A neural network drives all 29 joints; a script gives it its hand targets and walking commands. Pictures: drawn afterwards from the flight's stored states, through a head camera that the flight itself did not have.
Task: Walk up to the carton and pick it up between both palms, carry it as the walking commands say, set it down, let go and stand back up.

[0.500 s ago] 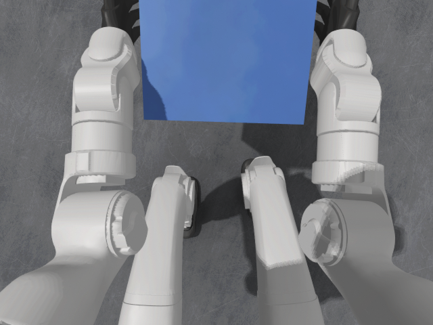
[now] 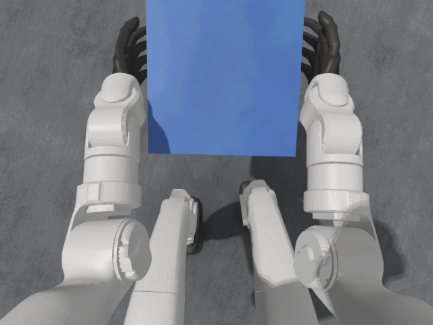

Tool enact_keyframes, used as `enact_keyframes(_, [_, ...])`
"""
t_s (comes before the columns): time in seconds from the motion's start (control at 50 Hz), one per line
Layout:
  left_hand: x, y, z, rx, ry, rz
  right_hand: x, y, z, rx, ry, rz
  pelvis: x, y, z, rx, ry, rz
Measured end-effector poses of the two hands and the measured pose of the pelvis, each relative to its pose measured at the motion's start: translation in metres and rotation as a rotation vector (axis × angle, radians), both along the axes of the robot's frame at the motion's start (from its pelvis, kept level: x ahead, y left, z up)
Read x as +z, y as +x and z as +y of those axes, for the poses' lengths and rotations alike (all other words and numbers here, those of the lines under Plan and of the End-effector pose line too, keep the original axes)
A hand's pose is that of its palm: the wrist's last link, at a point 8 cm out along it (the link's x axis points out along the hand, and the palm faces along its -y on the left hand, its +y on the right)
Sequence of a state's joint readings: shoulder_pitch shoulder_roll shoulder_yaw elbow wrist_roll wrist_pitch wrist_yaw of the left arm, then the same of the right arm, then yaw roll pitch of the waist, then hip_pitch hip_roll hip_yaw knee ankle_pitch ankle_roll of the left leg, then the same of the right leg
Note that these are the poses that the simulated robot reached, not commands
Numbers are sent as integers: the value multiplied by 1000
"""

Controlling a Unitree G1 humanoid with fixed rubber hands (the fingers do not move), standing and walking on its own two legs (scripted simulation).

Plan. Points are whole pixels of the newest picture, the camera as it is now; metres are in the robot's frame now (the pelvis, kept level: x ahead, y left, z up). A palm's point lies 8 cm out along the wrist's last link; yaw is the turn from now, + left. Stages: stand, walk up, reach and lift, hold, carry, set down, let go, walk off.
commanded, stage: reach and lift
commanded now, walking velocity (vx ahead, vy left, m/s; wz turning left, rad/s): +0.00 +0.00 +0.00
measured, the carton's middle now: (224, 89) +0.48 -0.03 -0.13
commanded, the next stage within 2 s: none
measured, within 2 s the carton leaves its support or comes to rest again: neither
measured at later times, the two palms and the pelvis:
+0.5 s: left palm (93, 45) +0.48 +0.12 +0.05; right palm (373, 39) +0.46 -0.17 +0.07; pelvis +0.09 -0.01 +0.08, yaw +0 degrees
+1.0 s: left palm (55, 44) +0.45 +0.12 +0.12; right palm (423, 19) +0.44 -0.17 +0.13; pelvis +0.12 -0.01 +0.13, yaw +1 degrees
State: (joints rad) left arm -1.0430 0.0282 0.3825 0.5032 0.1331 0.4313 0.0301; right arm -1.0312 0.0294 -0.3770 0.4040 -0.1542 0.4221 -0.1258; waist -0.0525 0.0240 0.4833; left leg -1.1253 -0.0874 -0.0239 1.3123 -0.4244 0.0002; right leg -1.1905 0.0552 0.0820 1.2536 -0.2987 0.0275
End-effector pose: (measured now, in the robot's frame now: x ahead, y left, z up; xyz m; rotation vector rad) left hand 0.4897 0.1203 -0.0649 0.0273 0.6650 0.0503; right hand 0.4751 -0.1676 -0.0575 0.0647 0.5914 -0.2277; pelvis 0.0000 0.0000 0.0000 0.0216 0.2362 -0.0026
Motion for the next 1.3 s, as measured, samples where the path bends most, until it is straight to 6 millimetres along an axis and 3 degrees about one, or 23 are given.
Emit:
enact_keyframes(0.16, [34, -6, -1, -5, -4, 23, 34, -8, -1, -9, 0, 22, 19, 17, -2, 3, 0, 70])
enact_keyframes(0.26, [68, -7, -4, -13, -11, 42, 69, -13, -4, -25, 3, 39, 34, 42, -4, 5, -1, 156])
enact_keyframes(0.4, [110, -10, -6, -23, -8, 61, 113, -16, -6, -29, 1, 57, 65, 75, -6, 1, -5, 140])
enact_keyframes(0.5, [119, -13, -3, -21, 1, 76, 126, -15, -3, -11, -15, 75, 83, 91, -7, 1, -11, 111])
enact_keyframes(0.62, [122, -20, 1, -16, -2, 74, 127, -22, 1, -6, -18, 74, 99, 105, -7, 9, -19, 103])
enact_keyframes(0.74, [131, -28, -2, 2, -5, 56, 134, -26, -2, 11, -21, 55, 109, 112, -7, 19, -22, 104])
enact_keyframes(1.06, [192, -47, 1, 23, -1, 27, 201, -34, 1, 49, -34, 28, 132, 118, -9, 20, -21, -100])
enact_keyframes(1.3, [222, -57, 0, -13, 15, 19, 232, -51, 0, 30, -45, 21, 139, 117, -2, 33, -27, -237])
